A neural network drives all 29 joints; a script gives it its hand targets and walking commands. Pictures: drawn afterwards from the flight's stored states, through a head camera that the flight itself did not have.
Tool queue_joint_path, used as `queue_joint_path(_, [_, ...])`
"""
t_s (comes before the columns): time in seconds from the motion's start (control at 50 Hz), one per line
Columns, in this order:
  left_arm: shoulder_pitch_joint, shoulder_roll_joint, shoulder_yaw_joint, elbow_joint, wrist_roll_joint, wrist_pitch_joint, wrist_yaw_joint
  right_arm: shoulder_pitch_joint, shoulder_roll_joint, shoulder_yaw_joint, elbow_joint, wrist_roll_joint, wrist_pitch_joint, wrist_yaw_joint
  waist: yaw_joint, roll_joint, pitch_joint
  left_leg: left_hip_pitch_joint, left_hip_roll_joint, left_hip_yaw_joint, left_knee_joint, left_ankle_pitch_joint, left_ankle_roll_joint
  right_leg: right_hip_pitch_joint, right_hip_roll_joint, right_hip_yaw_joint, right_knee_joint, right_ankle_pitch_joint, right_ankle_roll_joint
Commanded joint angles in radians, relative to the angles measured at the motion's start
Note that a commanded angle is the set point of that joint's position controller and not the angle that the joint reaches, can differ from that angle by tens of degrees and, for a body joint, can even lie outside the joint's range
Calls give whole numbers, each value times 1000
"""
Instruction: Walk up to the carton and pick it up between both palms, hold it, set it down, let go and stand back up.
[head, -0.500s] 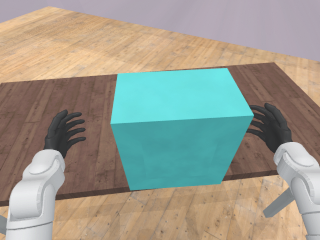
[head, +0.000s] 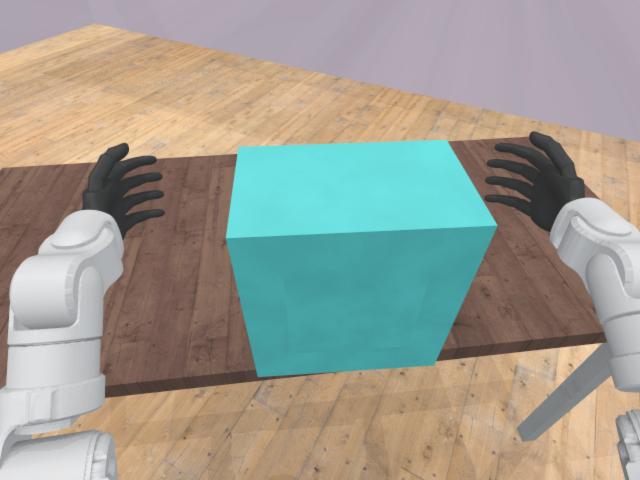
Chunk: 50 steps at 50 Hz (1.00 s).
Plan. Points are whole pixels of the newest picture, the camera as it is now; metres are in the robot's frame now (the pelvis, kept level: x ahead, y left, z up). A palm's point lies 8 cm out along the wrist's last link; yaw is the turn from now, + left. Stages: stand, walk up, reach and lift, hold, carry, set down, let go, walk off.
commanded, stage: reach and lift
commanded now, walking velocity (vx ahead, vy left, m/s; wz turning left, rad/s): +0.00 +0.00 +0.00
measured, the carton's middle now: (345, 266) +0.40 -0.03 +0.06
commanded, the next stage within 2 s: none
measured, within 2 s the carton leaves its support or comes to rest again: neither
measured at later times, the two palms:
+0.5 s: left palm (101, 155) +0.40 +0.24 +0.25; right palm (549, 136) +0.41 -0.25 +0.26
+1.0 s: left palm (132, 218) +0.39 +0.23 +0.17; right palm (507, 205) +0.41 -0.23 +0.16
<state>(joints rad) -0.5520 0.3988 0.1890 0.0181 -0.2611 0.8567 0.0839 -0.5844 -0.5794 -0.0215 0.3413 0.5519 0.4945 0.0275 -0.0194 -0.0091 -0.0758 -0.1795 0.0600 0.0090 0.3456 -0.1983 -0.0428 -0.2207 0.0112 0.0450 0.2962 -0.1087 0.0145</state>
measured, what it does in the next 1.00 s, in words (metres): stands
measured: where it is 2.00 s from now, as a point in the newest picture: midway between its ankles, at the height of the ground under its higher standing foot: outside the picture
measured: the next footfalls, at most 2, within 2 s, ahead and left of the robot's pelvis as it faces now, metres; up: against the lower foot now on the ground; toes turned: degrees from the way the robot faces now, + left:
none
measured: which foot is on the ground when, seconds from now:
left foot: down 0.00-1.00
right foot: down 0.00-1.00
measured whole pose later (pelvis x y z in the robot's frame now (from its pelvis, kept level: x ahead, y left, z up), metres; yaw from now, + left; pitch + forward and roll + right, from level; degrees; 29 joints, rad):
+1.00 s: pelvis +0.00 +0.01 +0.00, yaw +2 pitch +5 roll -1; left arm -0.65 0.38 0.09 0.25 -0.27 0.66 0.08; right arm -0.69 -0.50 -0.04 0.55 0.45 0.35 0.03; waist -0.01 0.03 -0.05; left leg -0.29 0.05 -0.03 0.42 -0.23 -0.04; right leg -0.29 0.01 0.01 0.32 -0.13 0.02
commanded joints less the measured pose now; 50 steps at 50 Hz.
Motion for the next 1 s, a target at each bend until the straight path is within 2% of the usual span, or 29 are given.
queue_joint_path(0.0, [-530, 219, 35, -38, -18, -53, 0, -580, -249, -75, -65, -2, -33, 12, 9, -26, -390, 1, -69, 30, -48, 159, 30, 217, 46, -30, 12, 187, -10])
queue_joint_path(0.02, [-569, 229, 29, -61, -25, -57, 4, -616, -265, -86, -75, -1, -35, 15, 9, -9, -438, 1, -69, 30, -46, 157, 26, 222, 45, -30, 16, 183, -11])
queue_joint_path(0.04, [-594, 237, 24, -39, -29, -60, 8, -632, -264, -86, -45, -5, -33, 15, 3, -20, -435, -1, -69, 30, -46, 148, 28, 212, 47, -31, 17, 180, -11])
queue_joint_path(0.06, [-604, 231, 20, 4, -23, -57, 9, -640, -261, -76, 4, -7, -27, 17, 5, -15, -415, -11, -65, 27, -49, 145, 29, 207, 48, -31, 16, 172, -14])
queue_joint_path(0.1, [-657, 236, 7, 17, -23, -60, 12, -679, -258, -63, 49, 4, -24, 24, 4, 5, -437, -9, -64, 26, -45, 147, 28, 205, 45, -29, 15, 169, -17])
queue_joint_path(0.12, [-680, 247, 7, 20, -28, -60, 12, -709, -268, -66, 43, 4, -27, 22, 0, 5, -455, -7, -67, 27, -40, 159, 28, 212, 44, -28, 20, 196, -15])
queue_joint_path(0.16, [-703, 265, 16, 89, -28, -64, 4, -748, -260, -41, 81, 3, -25, 15, 4, -35, -452, -23, -74, 32, -34, 172, 35, 239, 40, -21, 24, 241, -1])
queue_joint_path(0.2, [-728, 274, 7, 64, -40, -70, 4, -775, -262, -36, 58, 16, -32, 9, 4, -30, -514, -13, -78, 32, -24, 215, 33, 272, 41, -23, 36, 294, 5])
queue_joint_path(0.24, [-754, 289, 8, 101, -42, -70, -1, -806, -256, -22, 79, 22, -26, 4, 7, -38, -519, -22, -81, 31, -20, 225, 35, 285, 42, -26, 39, 305, 9])
queue_joint_path(0.3, [-799, 287, -7, 165, -39, -78, -6, -840, -254, -7, 151, 28, -23, 5, -1, -13, -494, -27, -80, 27, -24, 222, 29, 272, 41, -25, 34, 298, 3])
queue_joint_path(0.32, [-787, 276, -12, 201, -31, -78, -9, -827, -250, 3, 203, 30, -20, 7, -5, -3, -465, -25, -78, 24, -29, 221, 28, 269, 42, -25, 29, 289, -2])
queue_joint_path(0.34, [-793, 273, -11, 229, -25, -80, -11, -848, -248, 14, 217, 29, -20, 7, -2, -15, -457, -31, -78, 24, -29, 214, 31, 276, 42, -25, 28, 279, -3])
queue_joint_path(0.4, [-777, 248, -35, 281, -18, -101, -21, -824, -227, 34, 287, 35, -27, 7, -19, 3, -428, -28, -78, 18, -34, 209, 26, 290, 42, -27, 22, 276, -5])
queue_joint_path(0.44, [-714, 235, -25, 328, 6, -118, -36, -776, -198, 56, 295, 36, -41, 1, -13, -8, -392, -18, -84, 21, -27, 235, 30, 310, 46, -26, 19, 292, 0])
queue_joint_path(0.48, [-670, 233, -13, 267, 14, -138, -46, -730, -183, 53, 242, 35, -61, -10, -11, -1, -424, 7, -90, 26, -20, 282, 24, 344, 50, -30, 24, 346, 6])
queue_joint_path(0.5, [-620, 220, -10, 334, 25, -147, -57, -686, -154, 61, 275, 25, -65, -13, -12, -13, -366, -9, -93, 26, -18, 274, 29, 339, 48, -27, 23, 335, 9])
queue_joint_path(0.56, [-608, 222, -2, 222, 26, -187, -59, -669, -151, 31, 170, 8, -101, -19, 4, 9, -398, 5, -97, 32, -19, 291, 17, 333, 55, -44, 30, 331, 11])
queue_joint_path(0.58, [-570, 199, -13, 250, 38, -202, -59, -618, -126, 29, 213, -8, -109, -18, -6, 25, -341, 2, -94, 26, -11, 294, 14, 310, 57, -47, 29, 307, 6])
queue_joint_path(0.6, [-595, 202, -15, 165, 35, -216, -53, -629, -147, -1, 152, -15, -125, -17, -8, 48, -400, 29, -93, 27, -10, 307, 2, 304, 61, -57, 28, 306, 1])
queue_joint_path(0.72, [-638, 208, -35, -105, -25, -247, 2, -630, -196, -118, -74, -68, -189, -21, -27, 118, -570, 133, -79, 18, 61, 400, -49, 198, 76, -96, 57, 325, -6])
queue_joint_path(0.76, [-619, 202, -48, -146, -39, -248, 16, -603, -204, -147, -102, -84, -201, -20, -35, 137, -631, 174, -74, 14, 88, 448, -64, 169, 78, -101, 64, 353, -10])
queue_joint_path(0.78, [-600, 193, -52, -125, -32, -246, 18, -580, -203, -151, -77, -94, -201, -16, -39, 139, -616, 178, -72, 9, 94, 453, -65, 153, 78, -101, 65, 345, -13])
queue_joint_path(0.82, [-570, 197, -37, -123, -30, -241, 22, -572, -211, -155, -91, -101, -203, -10, -28, 112, -638, 172, -71, 9, 94, 448, -59, 155, 75, -95, 67, 345, -11])
queue_joint_path(0.88, [-504, 167, -32, 60, -13, -233, 7, -547, -195, -122, 44, -114, -187, -2, -25, 36, -520, 94, -70, 0, 57, 339, -28, 169, 67, -83, 61, 289, -5])
queue_joint_path(0.9, [-491, 156, -34, 66, -7, -234, 4, -536, -192, -113, 66, -109, -186, 3, -23, 26, -507, 80, -70, -2, 45, 319, -22, 181, 66, -77, 56, 276, -7])
queue_joint_path(0.92, [-442, 129, -40, 184, 5, -237, -8, -504, -162, -78, 141, -107, -182, 6, -24, -8, -423, 45, -72, -4, 34, 279, -5, 191, 60, -68, 50, 252, -4])
queue_joint_path(0.94, [-457, 124, -37, 174, 10, -249, -12, -523, -162, -69, 129, -102, -189, 10, -10, -16, -450, 30, -74, -4, 19, 264, 2, 214, 58, -65, 52, 251, 0])
queue_joint_path(0.96, [-397, 98, -40, 267, 26, -256, -22, -472, -131, -37, 200, -105, -187, 10, -16, -50, -371, 11, -75, -6, 7, 240, 16, 230, 55, -57, 48, 246, 4])
queue_joint_path(0.98, [-404, 92, -36, 259, 33, -273, -28, -480, -125, -30, 183, -105, -200, 9, -6, -58, -381, 6, -79, -4, -3, 233, 22, 244, 52, -57, 49, 248, 11])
